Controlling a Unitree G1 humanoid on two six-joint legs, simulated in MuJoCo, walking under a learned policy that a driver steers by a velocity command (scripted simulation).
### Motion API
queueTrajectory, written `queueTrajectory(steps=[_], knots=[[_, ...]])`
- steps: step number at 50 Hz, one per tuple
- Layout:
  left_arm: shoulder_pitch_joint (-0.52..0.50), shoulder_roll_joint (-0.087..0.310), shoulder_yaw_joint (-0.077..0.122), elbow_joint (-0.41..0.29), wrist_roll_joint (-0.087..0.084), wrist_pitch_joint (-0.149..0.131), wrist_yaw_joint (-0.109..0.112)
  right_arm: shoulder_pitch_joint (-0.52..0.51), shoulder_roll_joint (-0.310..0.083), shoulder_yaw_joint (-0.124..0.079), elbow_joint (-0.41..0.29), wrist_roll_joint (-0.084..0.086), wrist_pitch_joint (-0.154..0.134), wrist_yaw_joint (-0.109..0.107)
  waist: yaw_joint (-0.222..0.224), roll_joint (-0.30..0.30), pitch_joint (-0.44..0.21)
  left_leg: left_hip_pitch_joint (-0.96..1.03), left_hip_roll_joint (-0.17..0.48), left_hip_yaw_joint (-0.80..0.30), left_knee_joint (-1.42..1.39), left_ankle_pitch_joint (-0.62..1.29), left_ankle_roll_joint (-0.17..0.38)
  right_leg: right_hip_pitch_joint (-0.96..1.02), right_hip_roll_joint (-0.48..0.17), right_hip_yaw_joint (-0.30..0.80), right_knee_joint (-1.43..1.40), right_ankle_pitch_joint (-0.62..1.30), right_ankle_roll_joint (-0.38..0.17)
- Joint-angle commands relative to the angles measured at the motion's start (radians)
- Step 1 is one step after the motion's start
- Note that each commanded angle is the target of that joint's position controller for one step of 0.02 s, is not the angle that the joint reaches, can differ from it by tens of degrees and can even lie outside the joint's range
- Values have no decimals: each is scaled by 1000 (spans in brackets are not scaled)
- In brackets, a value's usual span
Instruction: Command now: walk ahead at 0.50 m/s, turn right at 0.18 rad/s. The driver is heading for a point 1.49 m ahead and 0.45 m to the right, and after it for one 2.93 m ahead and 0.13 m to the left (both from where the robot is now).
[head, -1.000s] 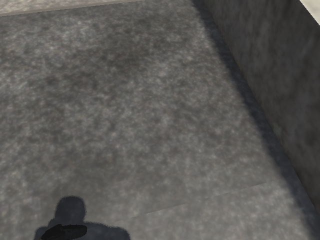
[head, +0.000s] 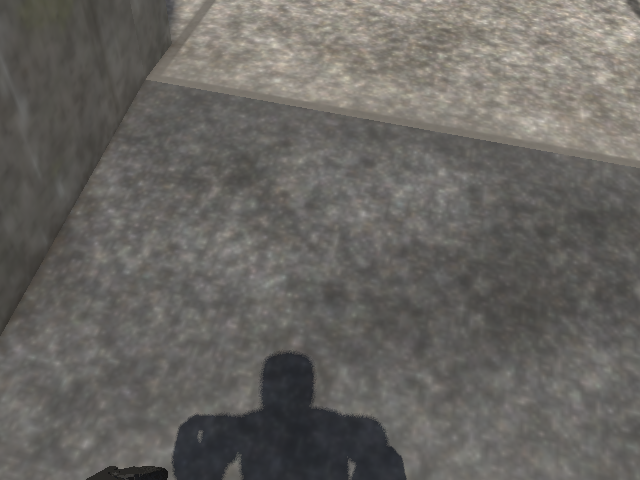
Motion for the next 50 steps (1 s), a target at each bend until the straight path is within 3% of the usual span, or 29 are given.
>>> queueTrajectory(steps=[1, 3, 4, 6, 8, 9, 10, 11, 12, 13, 14, 15, 17, 21, 24, 27, 29, 31, 32, 33, 34, 35, 36, 37, 38, 39, 42, 46, 50], knots=[[-168, 20, -3, -107, -3, -7, -12, 26, -139, -31, -29, -1, -10, -20, -33, 89, 66, -26, 261, -46, -157, 399, 130, 35, 21, -46, -171, 49, 0], [-225, -1, -9, -129, -7, -10, -31, 56, -140, -32, -5, 6, 5, -26, -55, 84, 78, 121, 283, -11, -148, 542, 108, -8, 47, -92, -256, -29, -25], [-225, -22, -19, -149, -10, -13, -44, 36, -176, -39, 0, 11, 12, -27, -34, 137, 79, 145, 317, -7, -140, 612, 111, 29, 37, -104, -322, -66, -45], [-200, 5, -8, -152, 1, -9, -54, 12, -175, -35, 5, 10, 21, -30, -5, 171, 27, 186, 312, 64, -32, 1122, 96, 174, 104, -190, -366, -177, -93], [-69, 58, 16, -147, 4, 5, -54, -17, -219, -42, 3, 8, 31, -42, 81, 274, -81, 255, 334, 83, 174, 1587, 84, 332, 174, -216, -396, -308, -146], [80, 116, 41, -118, -3, 9, -53, -63, -243, -49, -4, 12, 36, -46, 167, 263, -157, 249, 315, 99, 345, 1627, 65, 513, 202, -193, -529, -247, -176], [238, 186, 72, -79, -7, 13, -47, -97, -260, -53, -26, 18, 28, -51, 247, 202, -233, 71, 276, 89, 556, 1393, 32, 828, 174, -59, -654, -125, -202], [346, 266, 91, -27, -15, 19, -34, -49, -123, -13, -66, -32, 3, -42, 180, -117, -310, -308, 139, 53, 865, 326, -3, 1205, -35, 273, -649, -117, -278], [369, 265, 90, -38, -11, 16, -17, -39, -70, 2, -102, -23, -42, -8, 148, -242, -459, -650, -35, -133, 1150, -121, -34, 1409, -205, 896, -912, -424, -455], [346, 205, 82, -35, 7, 6, -1, -162, -153, -24, -110, 26, -79, 19, 184, -93, -298, -785, 14, -203, 1274, -30, -26, 1296, -209, 912, -1035, -559, -412], [300, 170, 70, -33, 23, -6, 6, -243, -140, -18, -149, 49, -97, 22, 153, 12, -123, -824, 54, -170, 1286, 38, -16, 1119, -186, 775, -1039, -496, -375], [243, 134, 56, -38, 20, -16, 0, -262, -115, -10, -164, 29, -99, 17, 89, 122, -44, -779, 97, -152, 1233, 84, -11, 952, -143, 638, -1056, -346, -339], [163, 70, 35, -52, 28, -27, -8, -191, -105, -15, -165, 19, -75, 11, -11, 72, -10, -668, 146, -142, 1195, 156, -18, 766, -38, 427, -1067, -195, -311], [203, 110, 42, -18, 6, -21, 4, -238, -66, -3, -197, -10, -39, 2, -22, 26, 31, -733, 155, -46, 1144, 204, -72, 635, 40, 268, -1068, -68, -291], [274, 111, 41, 0, 7, -5, 27, -375, -51, 6, -250, -10, -36, -9, 33, -21, 20, -719, 144, -2, 938, 280, -126, 636, 58, 253, -1075, -15, -272], [345, 138, 50, 9, -4, 9, 43, -537, -16, 19, -290, 18, -40, -8, 105, -51, 10, -657, 93, 19, 609, 256, -158, 740, 47, 284, -1067, -16, -258], [357, 162, 55, 11, -5, 20, 51, -574, -40, 10, -294, 40, -46, 3, 113, -88, 4, -615, 60, 29, 470, 202, -154, 827, 1, 330, -1038, 2, -263], [323, 174, 55, -2, -7, 29, 54, -491, -91, -19, -269, 47, -53, 7, 59, -138, -42, -472, 28, 27, 390, 157, -121, 872, -45, 378, -966, 153, -237], [290, 168, 49, -20, -6, 28, 55, -392, -128, -41, -240, 43, -59, 7, 1, -145, -100, -320, -10, 54, 324, 154, -86, 871, -20, 358, -873, 350, -209], [235, 151, 40, -50, 5, 20, 50, -236, -179, -66, -204, 36, -61, 0, -81, -148, -195, -59, 49, -6, 308, 203, -29, 774, 22, 327, -703, 473, -162], [233, 90, 19, -90, 34, 8, 50, -9, -261, -96, -177, 14, -60, -9, -145, 17, -398, 349, 291, -279, 319, 109, 88, 548, 98, 257, -386, 206, -115], [374, 5, -3, -113, -4, -3, 29, 16, -305, -105, -149, 14, -42, -6, -54, 412, -553, 596, 534, -878, 93, -227, 265, 230, 218, 207, -94, -501, -53], [314, 115, 27, -84, -30, 3, 16, -37, -207, -90, -176, 30, -31, -27, -89, 288, -376, 469, 527, -945, -2, -532, 252, 97, 145, 191, 85, -451, -28], [181, 156, 42, -119, -20, 7, 13, -84, -164, -77, -160, 29, -27, -47, -93, 201, -165, 281, 487, -759, 4, -419, 205, 43, 111, 132, 173, -355, -23], [138, 138, 39, -138, 1, 16, 12, -117, -135, -64, -142, 21, -25, -51, -51, 108, -66, 106, 438, -562, 7, -209, 165, 90, 66, 97, 178, -290, -27], [143, 116, 40, -145, 11, 23, 8, -154, -107, -56, -127, 6, -29, -47, 1, 101, -11, -43, 378, -421, -5, -78, 129, 168, 39, 102, 153, -249, -33], [221, 61, 31, -129, -11, 54, 2, -220, -66, -45, -96, 13, -42, -32, 73, 154, 43, -227, 312, -145, -56, 68, 98, 277, 23, 80, 139, -226, -14], [140, 46, 12, -164, 1, 54, -2, -184, -157, -70, -52, 9, -48, -30, 69, 137, 44, -220, 326, -40, -103, 102, 132, 279, -2, 75, -82, -161, 12], [39, 70, 14, -175, -2, 43, -19, -174, -239, -90, -38, 27, -36, -24, 36, 149, 40, -202, 332, 37, -133, 87, 125, 480, 13, -36, -423, -223, -3]])
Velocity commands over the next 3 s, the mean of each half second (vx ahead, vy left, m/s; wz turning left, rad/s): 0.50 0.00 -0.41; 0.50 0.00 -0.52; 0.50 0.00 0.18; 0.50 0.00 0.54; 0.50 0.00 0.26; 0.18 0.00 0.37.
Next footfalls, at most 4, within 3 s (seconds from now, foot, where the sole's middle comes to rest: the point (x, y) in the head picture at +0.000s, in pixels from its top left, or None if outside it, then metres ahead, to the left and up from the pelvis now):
0.20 right None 0.31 -0.11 -0.72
0.66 left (304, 403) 0.63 0.01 -0.68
1.10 right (474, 403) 0.62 -0.34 -0.66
1.60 left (428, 247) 1.00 -0.29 -0.61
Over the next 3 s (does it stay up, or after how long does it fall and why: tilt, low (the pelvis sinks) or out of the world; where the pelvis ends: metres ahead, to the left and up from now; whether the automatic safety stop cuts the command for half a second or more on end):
stays up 1.42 -0.37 0.22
